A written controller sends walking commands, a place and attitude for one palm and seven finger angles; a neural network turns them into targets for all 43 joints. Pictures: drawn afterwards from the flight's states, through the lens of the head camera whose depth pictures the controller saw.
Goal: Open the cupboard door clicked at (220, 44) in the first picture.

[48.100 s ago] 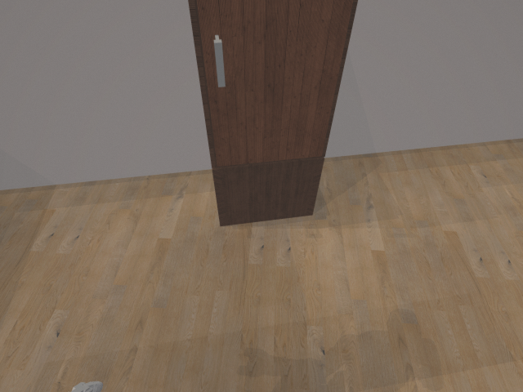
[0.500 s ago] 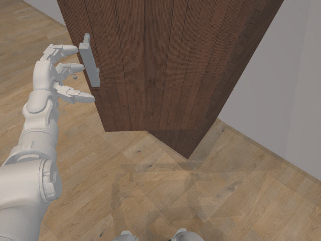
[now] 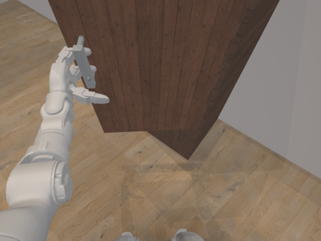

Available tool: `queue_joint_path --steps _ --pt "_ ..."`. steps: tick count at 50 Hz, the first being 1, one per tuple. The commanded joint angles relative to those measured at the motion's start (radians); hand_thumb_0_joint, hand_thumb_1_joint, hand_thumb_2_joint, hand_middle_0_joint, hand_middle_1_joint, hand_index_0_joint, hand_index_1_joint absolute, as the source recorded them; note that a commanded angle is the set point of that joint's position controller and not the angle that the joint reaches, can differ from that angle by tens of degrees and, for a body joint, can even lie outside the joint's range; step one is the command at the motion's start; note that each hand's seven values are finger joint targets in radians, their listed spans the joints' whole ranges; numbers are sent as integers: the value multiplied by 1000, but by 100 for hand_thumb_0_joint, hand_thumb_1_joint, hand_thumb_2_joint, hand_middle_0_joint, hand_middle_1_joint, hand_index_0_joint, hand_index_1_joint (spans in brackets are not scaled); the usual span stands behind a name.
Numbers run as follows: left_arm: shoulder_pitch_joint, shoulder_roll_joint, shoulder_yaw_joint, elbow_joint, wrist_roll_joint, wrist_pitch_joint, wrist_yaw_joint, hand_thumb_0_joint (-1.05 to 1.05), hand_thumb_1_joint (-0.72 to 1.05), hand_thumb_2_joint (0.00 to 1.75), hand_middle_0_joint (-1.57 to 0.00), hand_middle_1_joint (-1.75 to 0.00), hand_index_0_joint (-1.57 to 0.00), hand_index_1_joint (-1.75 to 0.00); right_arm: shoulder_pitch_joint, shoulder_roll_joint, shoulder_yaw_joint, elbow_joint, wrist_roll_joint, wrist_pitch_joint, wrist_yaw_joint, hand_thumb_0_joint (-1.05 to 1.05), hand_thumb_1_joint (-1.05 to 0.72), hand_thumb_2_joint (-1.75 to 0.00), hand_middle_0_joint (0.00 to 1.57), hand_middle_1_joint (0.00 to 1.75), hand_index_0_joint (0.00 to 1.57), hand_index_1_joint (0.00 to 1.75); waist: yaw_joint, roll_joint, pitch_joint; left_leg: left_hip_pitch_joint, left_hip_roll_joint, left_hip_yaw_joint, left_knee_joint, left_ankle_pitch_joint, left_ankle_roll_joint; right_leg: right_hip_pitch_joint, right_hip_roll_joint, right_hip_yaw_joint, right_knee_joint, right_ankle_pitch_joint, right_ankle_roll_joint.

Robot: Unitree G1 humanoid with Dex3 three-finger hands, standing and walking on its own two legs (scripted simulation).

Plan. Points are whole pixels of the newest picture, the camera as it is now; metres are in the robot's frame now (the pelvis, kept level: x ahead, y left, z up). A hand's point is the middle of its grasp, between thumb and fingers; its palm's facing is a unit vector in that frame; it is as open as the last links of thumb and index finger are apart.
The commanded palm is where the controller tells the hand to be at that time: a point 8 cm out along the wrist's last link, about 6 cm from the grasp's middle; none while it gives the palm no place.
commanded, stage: slide the fingers in behind the handle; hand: left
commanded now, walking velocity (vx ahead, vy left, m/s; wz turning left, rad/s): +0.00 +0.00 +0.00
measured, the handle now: (86, 63) +0.55 +0.16 +0.11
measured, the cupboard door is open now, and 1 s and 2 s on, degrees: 41 41 60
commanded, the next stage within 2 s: close the thumb around the handle in 0.54 s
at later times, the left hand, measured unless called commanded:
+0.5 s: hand (92, 79) +0.49 +0.14 +0.11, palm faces +0.02 -1.00 -0.01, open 14.0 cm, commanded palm +0.46 +0.19 +0.10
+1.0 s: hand (89, 79) +0.49 +0.14 +0.11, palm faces +0.01 -1.00 +0.00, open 10.3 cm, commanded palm +0.46 +0.19 +0.10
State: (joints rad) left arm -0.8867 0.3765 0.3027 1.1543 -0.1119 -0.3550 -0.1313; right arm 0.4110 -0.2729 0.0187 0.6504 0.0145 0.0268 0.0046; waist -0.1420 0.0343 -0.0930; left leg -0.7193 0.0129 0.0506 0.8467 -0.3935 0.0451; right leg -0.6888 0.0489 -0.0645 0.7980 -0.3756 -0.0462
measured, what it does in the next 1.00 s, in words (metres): stands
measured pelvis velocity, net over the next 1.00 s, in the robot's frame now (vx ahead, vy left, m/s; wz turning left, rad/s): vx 0.00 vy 0.00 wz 0.00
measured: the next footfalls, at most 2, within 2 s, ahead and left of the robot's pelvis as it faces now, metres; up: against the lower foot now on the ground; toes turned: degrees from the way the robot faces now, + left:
none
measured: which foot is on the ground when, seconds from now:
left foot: down 0.00-1.00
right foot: down 0.00-1.00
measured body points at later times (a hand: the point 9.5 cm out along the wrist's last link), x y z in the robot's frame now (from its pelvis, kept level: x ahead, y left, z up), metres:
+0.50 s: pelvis +0.00 -0.01 +0.00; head +0.08 -0.01 +0.45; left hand +0.48 +0.19 +0.11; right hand +0.01 -0.28 -0.12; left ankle +0.01 +0.09 -0.70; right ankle +0.00 -0.09 -0.70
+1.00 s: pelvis +0.00 +0.00 +0.00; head +0.08 +0.00 +0.45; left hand +0.48 +0.20 +0.11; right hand +0.01 -0.26 -0.12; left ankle +0.01 +0.09 -0.70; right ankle +0.00 -0.09 -0.70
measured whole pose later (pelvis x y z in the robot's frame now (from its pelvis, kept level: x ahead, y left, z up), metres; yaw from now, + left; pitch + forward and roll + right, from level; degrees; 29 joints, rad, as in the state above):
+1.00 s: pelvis +0.00 +0.00 +0.00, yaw +0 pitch +14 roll -1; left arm -0.87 0.37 0.30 1.16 -0.11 -0.37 -0.13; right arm 0.41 -0.27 0.02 0.65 0.02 0.03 0.01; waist -0.14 0.03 -0.09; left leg -0.70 0.01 0.05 0.83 -0.39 0.04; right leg -0.67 0.05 -0.06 0.79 -0.37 -0.05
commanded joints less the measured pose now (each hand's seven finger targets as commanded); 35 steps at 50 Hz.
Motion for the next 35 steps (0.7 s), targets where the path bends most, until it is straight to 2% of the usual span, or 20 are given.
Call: queue_joint_path --steps 1,4,5,6,7,9,10,12,13,14,16,20,22,23,24,27,29,32,34,35 --pt "-457 198 20 -237 -5 -96 15 0 -50 30 -30 -120 -30 -120 132 -156 -58 -61 -3 -25 -4 0 -90 -90 20 30 20 30 -9 27 -439 331 -5 -93 -68 375 -11 139 1 57 -77 363 26" --pt "-426 168 -2 -227 -4 -81 16 0 -50 30 -30 -120 -30 -120 124 -150 -58 -72 1 -20 -1 0 -90 -90 20 30 20 30 -4 3 -407 285 -11 -77 -79 347 -7 173 -1 62 -88 379 28" --pt "-441 170 3 -242 -6 -83 20 0 -50 30 -30 -120 -30 -120 126 -151 -58 -73 0 -19 -2 0 -90 -90 20 30 20 30 -5 11 -411 292 -13 -76 -78 357 -5 179 -2 61 -85 389 28" --pt "-414 196 27 -224 -2 -78 25 0 -50 30 -30 -120 -30 -120 126 -153 -59 -71 1 -16 -3 0 -90 -90 20 30 20 30 5 2 -408 287 -13 -73 -78 353 -5 182 -2 65 -89 392 29" --pt "-435 164 -6 -228 -2 -75 25 0 -50 30 -30 -120 -30 -120 118 -148 -54 -74 1 -16 -1 0 -90 -90 20 30 20 30 -8 14 -381 273 -16 -67 -82 331 -4 176 -3 69 -97 384 32" --pt "-438 184 4 -222 5 -78 28 0 -50 30 -30 -120 -30 -120 122 -151 -57 -71 2 -16 -3 0 -90 -90 20 30 20 30 -11 -25 -374 256 -15 -70 -83 299 -1 181 -4 72 -101 363 33" --pt "-446 172 -8 -223 3 -80 25 0 -50 30 -30 -120 -30 -120 123 -150 -55 -73 2 -17 -4 0 -90 -90 20 30 20 30 -13 -3 -369 255 -18 -68 -84 295 0 182 -4 74 -102 361 31" --pt "-460 213 21 -221 0 -82 21 0 -50 30 -30 -120 -30 -120 126 -154 -56 -65 3 -18 -8 0 -90 -90 20 30 20 30 -13 -20 -388 247 -18 -66 -85 294 1 208 -7 82 -104 377 34" --pt "-435 191 12 -215 -6 -79 13 0 -50 30 -30 -120 -30 -120 116 -149 -55 -74 4 -20 -7 0 -90 -90 20 30 20 30 -5 -7 -392 235 -23 -57 -85 282 1 224 -8 90 -109 381 35" --pt "-449 198 11 -217 -8 -80 8 0 -50 30 -30 -120 -30 -120 117 -150 -53 -72 6 -21 -8 0 -90 -90 20 30 20 30 -10 -23 -383 228 -22 -60 -89 270 2 227 -9 87 -110 372 35" --pt "-448 210 22 -226 -12 -85 3 0 -50 30 -30 -120 -30 -120 116 -151 -53 -73 6 -23 -11 0 -90 -90 20 30 20 30 -3 -1 -405 238 -24 -59 -86 283 2 236 -9 90 -105 386 34" --pt "-461 213 17 -197 -12 -79 -4 0 -50 30 -30 -120 -30 -120 119 -152 -50 -70 10 -24 -13 0 -90 -90 20 30 20 30 -17 -10 -363 217 -25 -58 -86 262 5 224 -10 93 -114 371 35" --pt "-473 250 39 -201 -8 -78 -2 0 -50 30 -30 -120 -30 -120 118 -158 -51 -67 9 -23 -16 0 -90 -90 20 30 20 30 -15 1 -376 216 -23 -60 -85 256 4 216 -12 95 -112 358 37" --pt "-487 206 3 -215 -10 -80 -7 0 -50 30 -30 -120 -30 -120 114 -150 -49 -70 8 -27 -14 0 -90 -90 20 30 20 30 -18 21 -389 227 -25 -60 -88 255 3 218 -12 96 -113 357 37" --pt "-475 218 20 -222 -12 -85 -7 0 -50 30 -30 -120 -30 -120 117 -151 -53 -71 8 -29 -13 0 -90 -90 20 30 20 30 -8 21 -405 238 -24 -61 -84 265 1 223 -11 94 -110 363 34" --pt "-477 235 34 -201 -18 -82 -9 0 -50 30 -30 -120 -30 -120 120 -157 -53 -66 9 -28 -15 0 -90 -90 20 30 20 30 -18 -17 -397 222 -23 -62 -81 268 5 225 -9 94 -110 373 39" --pt "-486 213 9 -206 -16 -79 -13 0 -50 30 -30 -120 -30 -120 114 -154 -51 -69 9 -28 -15 0 -90 -90 20 30 20 30 -22 8 -380 218 -25 -59 -85 248 4 216 -11 96 -115 355 38" --pt "-473 215 18 -235 -14 -94 -10 0 -50 30 -30 -120 -30 -120 120 -154 -56 -67 8 -28 -14 0 -90 -90 20 30 20 30 -6 42 -435 281 -20 -69 -80 316 -2 206 -6 81 -97 387 30" --pt "-448 189 7 -240 -16 -96 -7 0 -39 35 -31 -121 -31 -121 118 -152 -56 -71 6 -27 -9 0 -90 -90 20 30 20 30 0 44 -435 301 -19 -73 -80 334 -5 192 -3 74 -95 387 28" --pt "-439 176 2 -221 -20 -93 -6 0 -33 37 -31 -122 -31 -122 123 -152 -57 -69 6 -26 -8 0 -90 -90 20 30 20 30 -8 22 -418 297 -19 -74 -77 344 -2 188 0 70 -94 393 28"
